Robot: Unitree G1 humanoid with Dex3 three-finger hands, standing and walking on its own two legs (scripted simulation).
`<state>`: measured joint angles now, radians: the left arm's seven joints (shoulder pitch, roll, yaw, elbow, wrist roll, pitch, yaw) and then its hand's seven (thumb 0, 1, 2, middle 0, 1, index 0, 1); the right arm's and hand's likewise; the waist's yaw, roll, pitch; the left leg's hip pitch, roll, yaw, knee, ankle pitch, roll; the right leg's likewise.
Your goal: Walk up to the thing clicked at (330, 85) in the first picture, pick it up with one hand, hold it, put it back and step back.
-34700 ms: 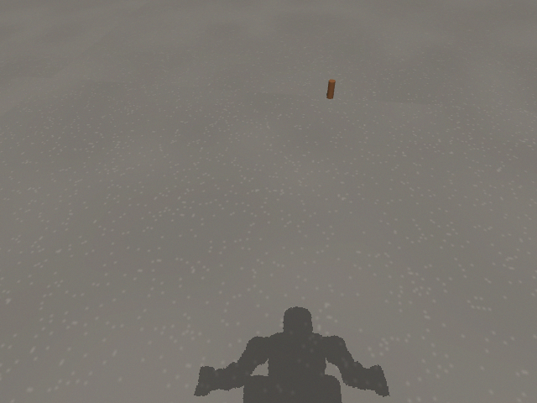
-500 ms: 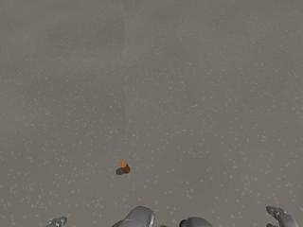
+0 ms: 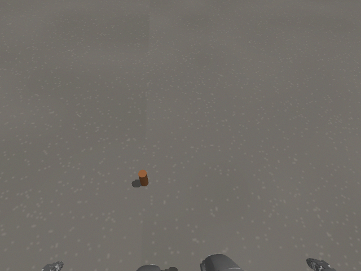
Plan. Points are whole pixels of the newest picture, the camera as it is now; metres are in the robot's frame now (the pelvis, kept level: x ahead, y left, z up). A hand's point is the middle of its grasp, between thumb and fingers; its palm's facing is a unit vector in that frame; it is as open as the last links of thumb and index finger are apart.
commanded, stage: step back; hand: left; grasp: from above
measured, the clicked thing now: (143, 178) +0.62 +0.22 -0.70
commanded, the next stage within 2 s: none
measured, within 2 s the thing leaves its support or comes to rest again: neither
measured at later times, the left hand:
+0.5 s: hand out of the picture -0.02 +0.26 -0.13, palm faces -0.01 -0.90 -0.45, open 7.4 cm
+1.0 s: hand out of the picture -0.27 +0.24 -0.15, palm faces -0.06 -0.91 -0.41, open 7.4 cm
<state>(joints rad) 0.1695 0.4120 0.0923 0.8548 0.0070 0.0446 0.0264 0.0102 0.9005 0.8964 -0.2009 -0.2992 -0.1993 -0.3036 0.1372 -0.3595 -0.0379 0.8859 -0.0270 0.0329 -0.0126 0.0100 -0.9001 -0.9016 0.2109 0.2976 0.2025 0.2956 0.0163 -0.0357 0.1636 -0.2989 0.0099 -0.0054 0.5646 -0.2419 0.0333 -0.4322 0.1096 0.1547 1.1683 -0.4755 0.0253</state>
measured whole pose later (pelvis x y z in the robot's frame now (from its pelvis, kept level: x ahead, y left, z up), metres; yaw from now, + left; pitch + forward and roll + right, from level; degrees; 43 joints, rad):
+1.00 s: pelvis -0.35 -0.02 -0.01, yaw -4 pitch -3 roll +0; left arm 0.21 0.35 0.06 0.88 0.04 0.03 0.00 0.01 0.90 0.90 -0.20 -0.30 -0.20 -0.30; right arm 0.08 -0.40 -0.06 0.85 -0.01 0.07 -0.02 0.01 -0.90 -0.90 0.21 0.30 0.20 0.29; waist 0.05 0.04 0.17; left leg -0.49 -0.03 -0.11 0.94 -0.47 0.00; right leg -0.26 0.02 0.06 0.66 -0.34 -0.01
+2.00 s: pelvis -0.41 +0.02 +0.00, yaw -1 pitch -1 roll +0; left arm 0.18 0.41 0.05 0.99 0.01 0.01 -0.01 0.01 0.90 0.90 -0.20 -0.30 -0.20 -0.30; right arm 0.15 -0.32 -0.04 0.99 -0.04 -0.04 0.00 0.01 -0.90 -0.90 0.21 0.30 0.20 0.30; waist 0.01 -0.05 0.08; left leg -0.30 0.03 0.02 0.57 -0.25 0.00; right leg -0.26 -0.03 0.02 0.69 -0.47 -0.02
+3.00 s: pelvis -0.41 +0.00 +0.01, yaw -1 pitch -3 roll +0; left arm 0.11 0.36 0.01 1.14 0.01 -0.02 -0.01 0.01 0.90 0.90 -0.20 -0.30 -0.20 -0.30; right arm 0.10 -0.35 -0.01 1.15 -0.01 -0.01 0.01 0.01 -0.90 -0.90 0.21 0.30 0.20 0.29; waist 0.00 0.00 0.06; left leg -0.15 0.05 0.02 0.33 -0.13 -0.03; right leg -0.08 -0.01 0.00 0.33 -0.19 0.02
